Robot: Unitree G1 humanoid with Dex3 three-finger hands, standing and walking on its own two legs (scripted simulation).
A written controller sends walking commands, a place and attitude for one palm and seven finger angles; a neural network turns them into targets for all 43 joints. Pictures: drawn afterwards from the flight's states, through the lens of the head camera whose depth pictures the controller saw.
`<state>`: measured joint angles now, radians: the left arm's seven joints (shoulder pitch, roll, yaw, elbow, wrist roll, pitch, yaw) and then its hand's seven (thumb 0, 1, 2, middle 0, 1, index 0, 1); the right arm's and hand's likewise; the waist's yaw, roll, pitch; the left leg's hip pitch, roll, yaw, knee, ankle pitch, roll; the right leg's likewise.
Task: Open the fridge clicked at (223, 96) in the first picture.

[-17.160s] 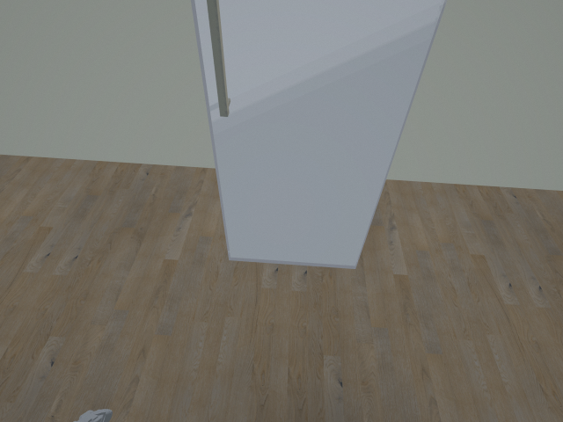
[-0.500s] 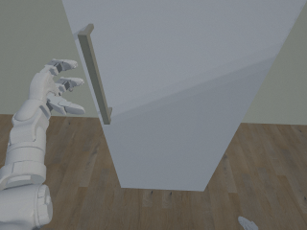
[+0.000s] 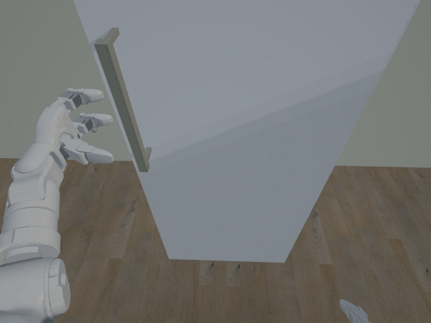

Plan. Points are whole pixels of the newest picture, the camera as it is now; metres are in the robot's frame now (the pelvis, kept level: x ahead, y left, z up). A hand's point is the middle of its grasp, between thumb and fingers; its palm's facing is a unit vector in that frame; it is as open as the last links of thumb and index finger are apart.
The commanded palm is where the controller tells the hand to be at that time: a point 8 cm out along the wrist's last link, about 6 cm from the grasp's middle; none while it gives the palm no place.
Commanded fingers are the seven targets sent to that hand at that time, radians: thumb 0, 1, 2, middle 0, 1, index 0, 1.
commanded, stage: move the hooked fingers beside the handle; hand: left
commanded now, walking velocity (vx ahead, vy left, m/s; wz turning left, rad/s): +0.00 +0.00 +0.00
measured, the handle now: (131, 111) +0.46 +0.18 +0.16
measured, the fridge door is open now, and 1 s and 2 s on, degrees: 0 0 0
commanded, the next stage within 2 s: feel for the door with the fingertips in 0.06 s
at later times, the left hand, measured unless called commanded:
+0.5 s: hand (110, 128) +0.41 +0.20 +0.17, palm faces +0.01 -1.00 +0.01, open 14.0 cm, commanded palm +0.37 +0.25 +0.17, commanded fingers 0.00 -0.50 0.30 -0.30 -1.20 -0.30 -1.20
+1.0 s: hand (114, 121) +0.42 +0.20 +0.17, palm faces +0.03 -1.00 +0.01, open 14.0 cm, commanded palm +0.40 +0.25 +0.17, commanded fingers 0.00 -0.50 0.30 -0.30 -1.20 -0.30 -1.20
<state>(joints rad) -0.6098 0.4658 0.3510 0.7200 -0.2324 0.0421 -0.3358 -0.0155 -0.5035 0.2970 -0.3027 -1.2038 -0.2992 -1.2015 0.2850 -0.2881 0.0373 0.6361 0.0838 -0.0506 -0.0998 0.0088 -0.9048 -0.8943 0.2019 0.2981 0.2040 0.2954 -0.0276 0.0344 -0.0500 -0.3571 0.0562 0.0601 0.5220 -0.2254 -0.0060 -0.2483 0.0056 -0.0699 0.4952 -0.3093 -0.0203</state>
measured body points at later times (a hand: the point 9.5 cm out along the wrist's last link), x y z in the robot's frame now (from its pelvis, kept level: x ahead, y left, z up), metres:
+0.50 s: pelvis +0.01 +0.00 +0.00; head +0.01 +0.00 +0.45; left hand +0.40 +0.26 +0.17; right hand +0.14 -0.25 -0.10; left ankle +0.02 +0.13 -0.74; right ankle -0.03 -0.10 -0.74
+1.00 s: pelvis -0.01 +0.00 +0.00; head +0.00 -0.01 +0.45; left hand +0.41 +0.25 +0.18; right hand +0.11 -0.26 -0.11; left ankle +0.02 +0.13 -0.74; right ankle -0.03 -0.10 -0.74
